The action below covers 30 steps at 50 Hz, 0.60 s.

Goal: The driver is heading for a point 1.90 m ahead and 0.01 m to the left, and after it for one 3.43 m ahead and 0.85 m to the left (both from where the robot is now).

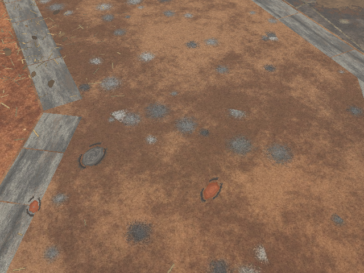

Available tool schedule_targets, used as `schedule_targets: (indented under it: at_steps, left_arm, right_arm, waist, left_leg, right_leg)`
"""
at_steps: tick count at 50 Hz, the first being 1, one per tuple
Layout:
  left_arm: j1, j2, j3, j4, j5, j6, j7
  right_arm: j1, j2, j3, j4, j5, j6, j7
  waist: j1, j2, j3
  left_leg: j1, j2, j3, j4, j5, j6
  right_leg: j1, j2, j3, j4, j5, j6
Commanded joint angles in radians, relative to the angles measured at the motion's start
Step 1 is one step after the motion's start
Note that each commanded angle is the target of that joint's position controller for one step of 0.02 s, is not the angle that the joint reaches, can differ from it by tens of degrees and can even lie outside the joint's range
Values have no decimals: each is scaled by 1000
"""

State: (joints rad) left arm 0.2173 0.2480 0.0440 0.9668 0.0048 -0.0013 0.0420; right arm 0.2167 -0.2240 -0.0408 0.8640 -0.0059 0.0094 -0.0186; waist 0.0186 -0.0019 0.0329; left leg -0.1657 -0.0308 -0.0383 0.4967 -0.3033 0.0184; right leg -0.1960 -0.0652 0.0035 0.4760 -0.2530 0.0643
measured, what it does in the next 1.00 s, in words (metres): walks ahead: left foot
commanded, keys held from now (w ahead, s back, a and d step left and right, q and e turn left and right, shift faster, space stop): no key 0.08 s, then w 0.92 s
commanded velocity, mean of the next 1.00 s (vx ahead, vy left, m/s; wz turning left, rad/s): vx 0.34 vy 0.00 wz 0.00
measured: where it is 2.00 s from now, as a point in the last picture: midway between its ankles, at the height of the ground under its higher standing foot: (205, 183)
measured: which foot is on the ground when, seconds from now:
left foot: down 0.00-0.32, up 0.34-0.78, down 0.80-1.00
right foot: down 0.00-0.82, up 0.84-1.00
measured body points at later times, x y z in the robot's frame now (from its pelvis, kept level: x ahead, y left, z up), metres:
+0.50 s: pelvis +0.09 -0.06 +0.01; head +0.10 -0.08 +0.46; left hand +0.05 +0.20 -0.13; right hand +0.20 -0.32 -0.13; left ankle +0.09 +0.10 -0.66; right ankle +0.03 -0.14 -0.74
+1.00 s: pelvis +0.37 -0.01 +0.00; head +0.39 -0.01 +0.45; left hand +0.44 +0.26 -0.13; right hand +0.44 -0.27 -0.13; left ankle +0.41 +0.07 -0.74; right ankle +0.33 -0.16 -0.65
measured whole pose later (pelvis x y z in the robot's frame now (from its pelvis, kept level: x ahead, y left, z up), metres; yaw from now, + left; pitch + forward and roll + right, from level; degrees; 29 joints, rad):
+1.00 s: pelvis +0.37 -0.01 +0.00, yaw -1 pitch +0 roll +2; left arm 0.25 0.27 0.06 0.94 -0.03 -0.10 0.01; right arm 0.21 -0.25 -0.06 0.96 0.00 -0.10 0.04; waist -0.02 -0.04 0.05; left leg -0.23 -0.08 0.07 0.36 -0.13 0.08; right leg -0.49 -0.10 0.04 1.17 -0.31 -0.05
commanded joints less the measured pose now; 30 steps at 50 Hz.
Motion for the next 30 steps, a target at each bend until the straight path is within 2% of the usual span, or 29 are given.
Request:
schedule_targets:
  at_steps: [1,4,5,6,7,9,10,11,12,13,14,15,16,17,18,19,20,21,22,23,24,26,28,30]
  left_arm:
    - [17,112,23,-14,-1,-6,6]
    - [19,107,22,9,-2,-4,8]
    - [36,97,20,23,-3,-2,9]
    - [35,93,21,30,-10,0,10]
    - [21,88,20,26,-15,-2,11]
    - [-37,65,15,-8,-21,-23,5]
    - [-57,58,13,-23,-28,-40,-4]
    - [-60,66,16,-30,-37,-57,-14]
    - [-52,71,17,-31,-44,-72,-25]
    - [-31,73,18,-27,-46,-86,-35]
    - [27,71,21,0,-44,-96,-43]
    - [132,69,30,55,-36,-100,-46]
    - [225,80,40,100,-22,-96,-47]
    - [348,144,55,116,-16,-94,-41]
    - [405,229,64,120,-11,-103,-57]
    - [304,171,41,94,-6,-115,-58]
    - [230,122,28,67,-12,-121,-56]
    - [186,117,23,49,-11,-123,-59]
    - [170,108,17,43,-11,-121,-61]
    - [185,75,6,47,-7,-115,-60]
    - [217,64,1,56,-4,-109,-57]
    - [259,79,0,65,-2,-100,-46]
    - [257,100,1,59,1,-92,-34]
    - [266,114,2,56,0,-89,-26]
  right_arm:
    - [5,-104,-22,-22,1,-12,-6]
    - [13,-104,-20,6,2,-12,-9]
    - [30,-104,-20,22,4,-10,-11]
    - [39,-121,-26,30,11,-5,-15]
    - [49,-147,-35,34,16,-3,-16]
    - [103,-196,-49,43,24,-14,-15]
    - [115,-214,-55,50,29,-27,-15]
    - [104,-205,-54,48,27,-41,-15]
    - [81,-191,-50,41,28,-51,-13]
    - [47,-183,-49,32,36,-56,-11]
    - [-7,-182,-48,21,46,-55,-9]
    - [-46,-176,-46,13,49,-50,-6]
    - [-56,-143,-37,6,38,-51,-5]
    - [-66,-71,-14,-11,18,-58,0]
    - [-66,-71,-20,-49,35,-75,-6]
    - [-53,-117,-30,-39,57,-89,-3]
    - [-43,-124,-31,-27,63,-101,6]
    - [-36,-122,-33,-9,56,-108,10]
    - [-56,-134,-40,-9,42,-111,11]
    - [-69,-131,-44,-6,33,-109,18]
    - [-72,-113,-43,-3,29,-106,25]
    - [-115,-82,-36,-16,25,-97,32]
    - [-205,-58,-25,-51,26,-94,34]
    - [-285,-46,-15,-77,30,-95,40]
  waist:
    - [0,11,-17]
    - [0,9,-12]
    - [-1,19,-31]
    - [-9,36,-17]
    - [-21,68,18]
    - [-56,173,98]
    - [-62,209,136]
    - [-54,213,154]
    - [-40,202,155]
    - [-17,178,141]
    - [25,149,113]
    - [73,116,67]
    - [99,54,27]
    - [132,-181,-31]
    - [121,-353,-35]
    - [71,-205,42]
    - [44,-136,93]
    - [28,-102,94]
    - [23,-87,98]
    - [25,-92,81]
    - [29,-106,64]
    - [36,-92,55]
    - [46,-72,76]
    - [62,-82,94]
  left_leg:
    - [-40,56,-48,-97,243,18]
    - [-40,53,-42,-98,238,15]
    - [-32,46,-38,-110,129,20]
    - [-42,43,-48,-125,-72,39]
    - [-70,68,-95,-161,-298,69]
    - [-83,214,-317,-294,-563,159]
    - [-108,287,-427,-342,-573,206]
    - [-92,325,-472,-356,-520,229]
    - [-59,337,-466,-347,-453,229]
    - [-50,323,-415,-323,-379,207]
    - [-101,272,-319,-289,-296,169]
    - [-188,203,-218,-221,-216,134]
    - [-265,134,-126,-86,-120,97]
    - [-387,31,21,269,-94,21]
    - [-570,-53,13,500,-270,3]
    - [-639,27,-64,647,-241,22]
    - [-677,74,-68,676,-122,45]
    - [-669,105,-46,655,-30,55]
    - [-664,129,-35,607,41,54]
    - [-623,142,-18,569,88,49]
    - [-602,139,5,541,120,38]
    - [-608,131,38,474,167,10]
    - [-589,118,56,338,229,-10]
    - [-522,95,78,201,313,-17]
  right_leg:
    - [33,2,-5,-48,166,-12]
    - [33,5,-8,-52,163,-14]
    - [37,23,-29,-42,73,-16]
    - [5,53,-63,-1,-67,-24]
    - [-55,76,-89,55,-187,-34]
    - [-213,89,-93,220,-230,-56]
    - [-253,55,-45,299,-217,-79]
    - [-305,25,-6,348,-244,-104]
    - [-332,2,13,337,-279,-127]
    - [-292,-9,14,251,-272,-148]
    - [-147,7,-19,109,-184,-159]
    - [66,60,-74,-2,-9,-146]
    - [215,64,-41,-17,41,-128]
    - [341,-134,255,-160,-83,-178]
    - [379,-322,683,-321,-237,-322]
    - [314,-344,691,-330,-325,-342]
    - [285,-301,572,-328,-318,-307]
    - [271,-253,464,-335,-236,-269]
    - [269,-225,380,-340,-104,-243]
    - [262,-188,293,-341,27,-220]
    - [267,-166,235,-338,147,-217]
    - [273,-149,164,-336,315,-228]
    - [227,-135,118,-357,349,-229]
    - [173,-119,80,-386,323,-224]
